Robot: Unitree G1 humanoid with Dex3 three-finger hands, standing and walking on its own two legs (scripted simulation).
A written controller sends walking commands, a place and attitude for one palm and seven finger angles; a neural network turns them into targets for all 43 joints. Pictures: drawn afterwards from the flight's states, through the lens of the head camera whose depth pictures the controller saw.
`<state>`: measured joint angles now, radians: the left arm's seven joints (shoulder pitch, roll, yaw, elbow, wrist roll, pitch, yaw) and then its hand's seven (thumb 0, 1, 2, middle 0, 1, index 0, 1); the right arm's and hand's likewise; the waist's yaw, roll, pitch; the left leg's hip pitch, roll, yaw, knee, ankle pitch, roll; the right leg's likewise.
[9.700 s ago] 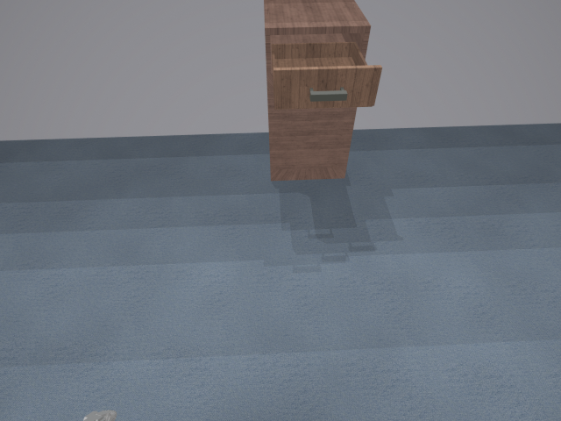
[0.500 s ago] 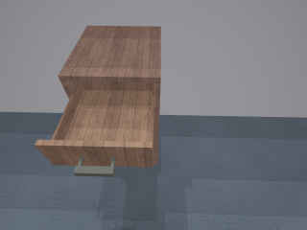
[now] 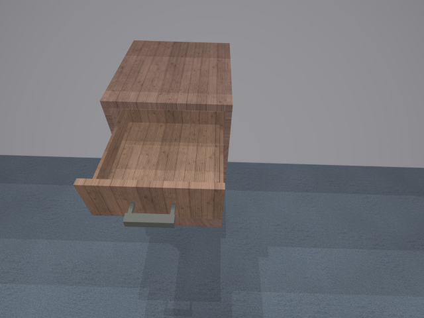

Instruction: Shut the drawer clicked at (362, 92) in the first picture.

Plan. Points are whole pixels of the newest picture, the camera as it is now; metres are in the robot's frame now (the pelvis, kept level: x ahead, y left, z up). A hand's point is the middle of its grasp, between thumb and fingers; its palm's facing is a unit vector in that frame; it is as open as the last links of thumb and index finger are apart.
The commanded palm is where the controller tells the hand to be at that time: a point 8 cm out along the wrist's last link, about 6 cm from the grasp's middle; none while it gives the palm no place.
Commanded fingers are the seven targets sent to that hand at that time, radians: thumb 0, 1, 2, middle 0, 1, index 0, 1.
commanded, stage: come to a stop and stand still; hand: left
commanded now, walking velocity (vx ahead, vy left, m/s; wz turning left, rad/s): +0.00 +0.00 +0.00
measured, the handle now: (151, 213) +0.37 +0.18 -0.09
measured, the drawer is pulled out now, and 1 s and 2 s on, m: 0.30 0.30 0.30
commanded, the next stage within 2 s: look again from close up in 0.06 s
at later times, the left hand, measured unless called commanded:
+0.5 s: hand out of the picture +0.00 +0.15 -0.18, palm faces +0.02 -0.99 -0.14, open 7.4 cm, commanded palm none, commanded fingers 0.00 0.90 0.90 -0.20 -0.30 -0.20 -0.30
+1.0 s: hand out of the picture +0.00 +0.15 -0.18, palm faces +0.02 -0.99 -0.17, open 7.4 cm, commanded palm none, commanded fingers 0.00 0.90 0.90 -0.20 -0.30 -0.20 -0.30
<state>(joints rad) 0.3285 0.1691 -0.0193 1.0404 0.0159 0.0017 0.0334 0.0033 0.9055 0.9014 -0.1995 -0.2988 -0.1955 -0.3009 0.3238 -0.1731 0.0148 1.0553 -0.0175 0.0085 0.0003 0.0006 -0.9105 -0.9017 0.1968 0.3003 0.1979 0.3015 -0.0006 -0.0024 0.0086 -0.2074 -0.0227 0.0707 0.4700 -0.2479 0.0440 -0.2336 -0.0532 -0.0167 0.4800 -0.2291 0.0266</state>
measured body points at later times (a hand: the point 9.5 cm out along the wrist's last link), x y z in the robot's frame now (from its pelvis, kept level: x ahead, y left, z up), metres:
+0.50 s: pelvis +0.02 +0.00 +0.00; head +0.02 +0.01 +0.45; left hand +0.00 +0.20 -0.16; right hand +0.01 -0.21 -0.16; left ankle +0.01 +0.09 -0.74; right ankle +0.02 -0.14 -0.74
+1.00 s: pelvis +0.04 -0.01 +0.00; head +0.04 -0.02 +0.45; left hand +0.00 +0.20 -0.16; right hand +0.00 -0.22 -0.17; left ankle +0.01 +0.09 -0.74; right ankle +0.02 -0.14 -0.74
